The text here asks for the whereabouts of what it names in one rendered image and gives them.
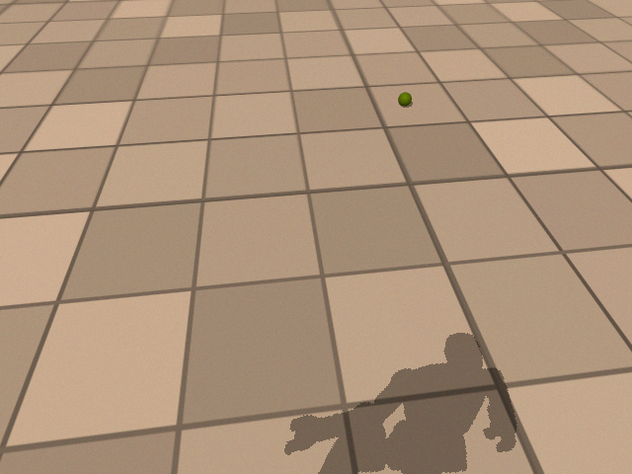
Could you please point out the ball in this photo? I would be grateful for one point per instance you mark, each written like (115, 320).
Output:
(405, 99)

